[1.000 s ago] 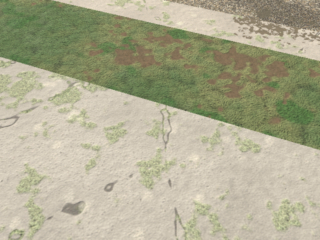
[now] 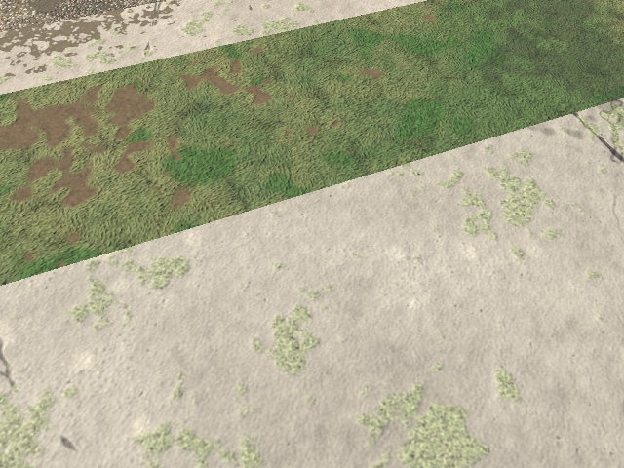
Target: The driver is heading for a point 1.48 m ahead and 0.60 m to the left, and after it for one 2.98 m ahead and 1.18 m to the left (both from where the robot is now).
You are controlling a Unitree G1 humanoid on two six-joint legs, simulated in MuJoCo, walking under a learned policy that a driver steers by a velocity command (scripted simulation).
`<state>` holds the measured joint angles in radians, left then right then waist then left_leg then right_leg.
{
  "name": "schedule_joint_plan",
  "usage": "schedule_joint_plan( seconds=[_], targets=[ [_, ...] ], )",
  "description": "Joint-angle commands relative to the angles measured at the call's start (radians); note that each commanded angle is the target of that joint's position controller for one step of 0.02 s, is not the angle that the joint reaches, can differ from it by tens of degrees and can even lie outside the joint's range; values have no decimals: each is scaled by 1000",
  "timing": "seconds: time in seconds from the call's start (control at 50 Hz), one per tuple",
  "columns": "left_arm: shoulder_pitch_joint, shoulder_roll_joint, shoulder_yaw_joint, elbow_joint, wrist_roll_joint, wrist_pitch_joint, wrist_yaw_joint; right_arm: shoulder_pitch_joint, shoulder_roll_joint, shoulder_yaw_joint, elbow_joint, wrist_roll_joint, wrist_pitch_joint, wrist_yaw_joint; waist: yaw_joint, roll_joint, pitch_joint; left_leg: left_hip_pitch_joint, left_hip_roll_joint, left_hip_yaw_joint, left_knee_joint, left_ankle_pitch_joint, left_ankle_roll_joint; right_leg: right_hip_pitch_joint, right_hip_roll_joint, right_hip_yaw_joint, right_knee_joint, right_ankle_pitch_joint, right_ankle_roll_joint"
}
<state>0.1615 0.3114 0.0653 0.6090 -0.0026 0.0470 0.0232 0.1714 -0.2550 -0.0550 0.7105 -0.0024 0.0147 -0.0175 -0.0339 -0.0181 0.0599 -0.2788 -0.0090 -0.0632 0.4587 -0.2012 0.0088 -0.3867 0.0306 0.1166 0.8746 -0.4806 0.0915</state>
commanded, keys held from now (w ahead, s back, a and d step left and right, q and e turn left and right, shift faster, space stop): q+shift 0.54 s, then w+q+shift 0.16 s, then q+shift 0.04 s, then shift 0.22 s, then e+shift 0.04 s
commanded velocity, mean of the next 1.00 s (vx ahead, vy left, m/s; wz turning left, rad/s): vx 0.13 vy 0.00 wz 0.66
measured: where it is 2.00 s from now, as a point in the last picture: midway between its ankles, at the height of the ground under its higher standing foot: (202, 434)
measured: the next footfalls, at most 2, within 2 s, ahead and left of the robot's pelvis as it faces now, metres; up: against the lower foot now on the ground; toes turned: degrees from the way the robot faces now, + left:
right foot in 0.08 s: +0.02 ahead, -0.14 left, +0.00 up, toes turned +8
left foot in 0.48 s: +0.02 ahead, +0.13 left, +0.00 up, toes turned +26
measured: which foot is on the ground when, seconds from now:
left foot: down 0.00-0.10, up 0.12-0.46, down 0.48-0.94, up 0.96-1.00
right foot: up 0.00-0.06, down 0.08-0.48, up 0.50-0.92, down 0.94-1.00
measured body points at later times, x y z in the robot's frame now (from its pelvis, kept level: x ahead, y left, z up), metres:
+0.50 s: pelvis +0.00 +0.02 -0.02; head +0.04 +0.05 +0.43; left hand +0.04 +0.34 -0.13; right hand +0.27 -0.19 -0.09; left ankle -0.02 +0.11 -0.75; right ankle -0.01 -0.15 -0.73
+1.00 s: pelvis +0.13 +0.07 -0.01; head +0.15 +0.08 +0.44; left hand +0.08 +0.39 -0.09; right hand +0.42 -0.05 -0.10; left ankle -0.02 +0.11 -0.71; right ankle +0.24 +0.02 -0.74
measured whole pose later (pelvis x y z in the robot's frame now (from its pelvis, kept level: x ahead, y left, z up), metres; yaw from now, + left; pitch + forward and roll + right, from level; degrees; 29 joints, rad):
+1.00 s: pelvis +0.13 +0.07 -0.01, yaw +44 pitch +2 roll -1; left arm 0.12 0.28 0.06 0.70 0.02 -0.09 -0.02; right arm 0.26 -0.32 -0.06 0.61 0.01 0.02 -0.03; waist -0.03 0.05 0.00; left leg -0.27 -0.11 -0.24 0.82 -0.55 -0.01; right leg -0.36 0.06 0.04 0.51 -0.18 -0.02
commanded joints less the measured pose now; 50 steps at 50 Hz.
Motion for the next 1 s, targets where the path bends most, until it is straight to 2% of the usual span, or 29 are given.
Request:
schedule_joint_plan(
  seconds=[0.02,0.06,0.08,0.1,0.12,0.14,0.16,0.2,0.32,0.38,0.44,0.46,0.48,0.5,0.52,0.54,0.56,0.58,0.62,0.66,0.7,0.78,0.84,0.9,0.92,0.94,0.96,0.98,1.0],
  targets=[
    [-9,45,11,-54,-2,-27,0,-16,-204,-47,-62,20,3,8,6,245,-112,109,155,-233,-93,242,193,103,33,-92,-317,84,3],
    [47,82,29,-27,-8,-34,3,-6,-231,-56,-70,44,1,7,38,215,-117,61,148,-288,-68,248,163,230,46,-83,-530,254,-49],
    [84,122,40,-23,-7,-36,10,-2,-213,-52,-74,45,-7,6,50,171,-146,-28,132,-287,-38,163,114,350,-30,-33,-532,313,-85],
    [127,193,57,-22,17,-31,24,-18,-145,-35,-98,33,-21,10,55,-10,-179,-192,61,-186,125,-4,40,464,-217,113,-497,469,-168],
    [106,222,69,4,41,-22,17,-37,-125,-29,-128,42,-31,11,45,-277,-147,-300,-41,8,267,-310,-13,365,-369,245,-527,582,-302],
    [61,145,48,-33,53,-31,16,-24,-192,-53,-109,31,-31,8,67,-206,-136,-322,-2,5,507,-421,-56,339,-417,257,-543,676,-365],
    [20,96,32,-40,50,-38,21,3,-204,-68,-91,38,-20,8,46,-159,-122,-347,7,-2,641,-400,-70,325,-388,196,-538,713,-348],
    [-67,66,24,-45,16,-51,27,56,-164,-65,-67,33,16,1,12,-139,-84,-394,39,0,721,-285,-104,321,-313,58,-525,721,-292],
    [-22,110,45,-15,17,-39,35,-50,-94,-31,-165,30,34,39,72,-130,-93,-333,88,90,479,-161,-115,350,-322,-90,-522,680,-299],
    [-31,157,64,-7,1,-44,16,-33,-125,-40,-189,30,41,56,62,-138,-104,-218,74,143,351,-163,-73,313,-353,-133,-490,705,-283],
    [-52,157,71,5,-32,-59,-6,29,-147,-61,-187,31,60,57,15,-125,-113,-75,33,185,162,-78,-15,280,-355,-198,-366,684,-218],
    [-21,131,67,24,-34,-64,-13,93,-176,-79,-169,27,60,44,-12,-66,-140,64,-5,173,66,12,22,217,-309,-258,-230,663,-165],
    [12,102,60,21,-12,-71,-17,181,-282,-116,-163,28,54,23,-43,126,-174,297,88,-32,-1,400,100,-8,-216,-313,34,417,-74],
    [-45,24,27,-64,39,-79,-14,165,-409,-130,-203,1,34,17,-7,406,-229,423,363,-532,-41,646,340,-347,-28,-229,325,-238,4],
    [-119,84,40,-59,28,-78,-8,176,-336,-110,-208,-16,3,34,-80,235,-309,387,401,-555,-102,500,399,-366,-28,-32,440,-241,-6],
    [-145,102,42,-65,3,-78,-4,136,-304,-96,-198,-10,-15,33,-51,187,-229,317,355,-466,-117,380,353,-376,-43,-12,443,-155,-31],
    [-107,113,48,-46,3,-84,-5,122,-267,-90,-180,28,-21,23,-16,105,-200,281,281,-414,-150,12,287,-374,-81,1,350,-43,-56],
    [-103,135,55,-39,6,-89,-7,89,-239,-78,-186,49,-17,17,0,91,-163,221,251,-410,-196,-289,251,-358,-96,-2,251,44,-68],
    [-103,128,57,-32,5,-103,-23,48,-241,-65,-208,31,-21,3,21,145,-120,125,205,-418,-260,-470,237,-296,-60,-25,175,169,-62],
    [-108,108,49,-19,1,-126,-33,68,-246,-64,-204,20,-33,-8,19,141,-101,112,186,-402,-268,-427,234,-276,-37,-26,62,232,-52],
    [-134,88,40,-15,-1,-145,-36,105,-254,-65,-189,24,-41,-15,7,138,-87,106,165,-390,-256,-373,228,-251,-14,-24,-56,276,-38],
    [-167,66,28,-2,-4,-152,-39,100,-252,-64,-181,22,-30,-17,-4,187,-47,63,106,-336,-184,-150,207,-150,22,-30,-254,305,-23],
    [-163,85,29,-1,-3,-150,-47,121,-241,-60,-167,23,-17,-7,-16,200,-83,46,115,-374,-114,-8,191,-34,27,-40,-307,321,-24],
    [-92,103,38,13,4,-156,-48,76,-208,-46,-176,25,-8,-8,35,197,-106,59,105,-408,-6,110,149,91,12,-55,-424,393,-65],
    [-74,112,40,14,17,-159,-43,77,-175,-35,-177,22,-10,-11,46,174,-120,47,74,-390,51,101,116,167,-26,-37,-474,461,-90],
    [-29,152,44,5,38,-160,-35,96,-115,-13,-184,2,-15,-12,51,56,-196,4,11,-312,217,-6,65,308,-180,111,-493,582,-145],
    [2,238,59,26,54,-141,-30,178,-93,-3,-206,7,-18,-17,-8,-219,-222,-213,-124,-170,434,-391,-5,450,-360,400,-515,673,-318],
    [28,133,33,49,26,-138,-39,201,-155,-17,-180,3,-15,-25,2,-215,-202,-266,-74,-173,550,-492,-55,409,-410,541,-546,564,-381],
    [4,65,6,48,12,-137,-44,159,-188,-26,-162,0,-7,-27,13,-138,-153,-257,-37,-178,591,-445,-78,359,-356,454,-542,520,-356]
  ],
)
Keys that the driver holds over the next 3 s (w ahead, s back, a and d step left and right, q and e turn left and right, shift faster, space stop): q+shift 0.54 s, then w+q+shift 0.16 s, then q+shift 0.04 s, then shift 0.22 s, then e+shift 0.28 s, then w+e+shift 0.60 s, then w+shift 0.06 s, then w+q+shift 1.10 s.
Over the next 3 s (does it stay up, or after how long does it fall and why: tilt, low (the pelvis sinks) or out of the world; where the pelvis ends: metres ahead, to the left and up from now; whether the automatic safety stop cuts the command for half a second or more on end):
stays up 1.48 0.29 -0.02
